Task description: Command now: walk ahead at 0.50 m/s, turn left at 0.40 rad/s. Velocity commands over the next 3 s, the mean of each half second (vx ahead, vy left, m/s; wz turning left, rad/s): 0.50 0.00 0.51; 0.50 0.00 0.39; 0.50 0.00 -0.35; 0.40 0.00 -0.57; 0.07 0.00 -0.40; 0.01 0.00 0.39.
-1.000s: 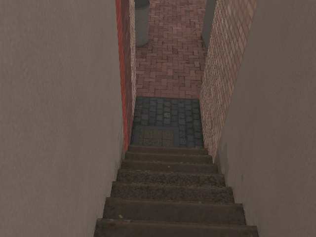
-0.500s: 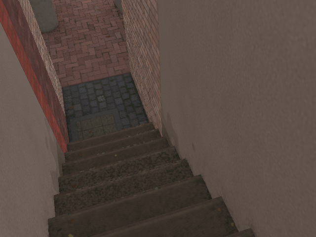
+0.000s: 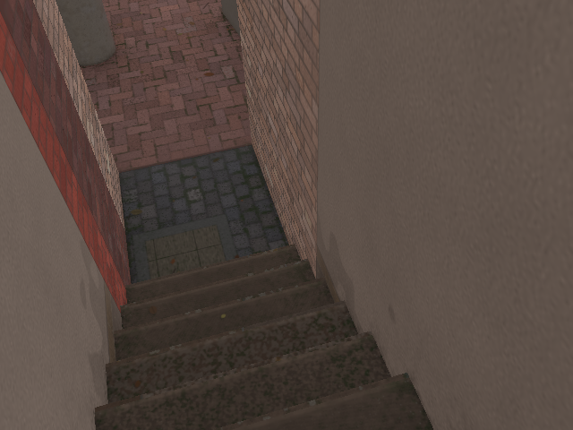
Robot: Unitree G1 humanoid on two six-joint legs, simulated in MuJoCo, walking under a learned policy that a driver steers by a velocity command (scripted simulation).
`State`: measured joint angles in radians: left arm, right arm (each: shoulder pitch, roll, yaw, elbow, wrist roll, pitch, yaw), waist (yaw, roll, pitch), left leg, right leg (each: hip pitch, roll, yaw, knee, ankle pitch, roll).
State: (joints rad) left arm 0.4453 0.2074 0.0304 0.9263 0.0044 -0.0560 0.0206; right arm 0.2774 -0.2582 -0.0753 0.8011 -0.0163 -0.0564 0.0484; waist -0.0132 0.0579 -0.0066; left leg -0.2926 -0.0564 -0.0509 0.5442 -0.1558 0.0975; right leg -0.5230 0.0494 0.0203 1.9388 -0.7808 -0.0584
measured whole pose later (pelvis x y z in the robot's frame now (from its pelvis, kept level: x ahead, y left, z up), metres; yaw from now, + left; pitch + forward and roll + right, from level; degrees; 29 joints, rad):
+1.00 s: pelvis +0.52 +0.18 -0.40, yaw +29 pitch +2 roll -1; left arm 0.33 0.22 0.05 0.91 -0.06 -0.03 0.05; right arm 0.36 -0.20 -0.03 0.94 -0.03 -0.01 0.03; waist 0.05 -0.03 -0.03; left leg -0.38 -0.04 0.03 0.66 -0.31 0.09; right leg -0.70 0.04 0.17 1.75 -0.47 0.01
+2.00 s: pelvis +1.03 +0.38 -0.78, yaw -3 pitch +0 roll -1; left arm 0.19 0.19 0.05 0.73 -0.07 0.05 0.06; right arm 0.49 -0.22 -0.04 0.92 -0.02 -0.01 -0.03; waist -0.04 -0.01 0.03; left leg -0.28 -0.05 0.04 0.67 -0.39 0.08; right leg -0.92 0.11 0.17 2.04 -0.47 -0.02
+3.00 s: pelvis +1.10 +0.37 -0.80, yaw +5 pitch +3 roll -1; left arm 0.01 0.22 0.00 0.56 0.04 0.01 0.02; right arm 0.11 -0.36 -0.06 0.59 0.04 0.12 -0.07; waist 0.00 0.01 0.02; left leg -0.39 -0.14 -0.21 0.86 -0.50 0.04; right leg -0.57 0.03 0.04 1.08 -0.21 -0.03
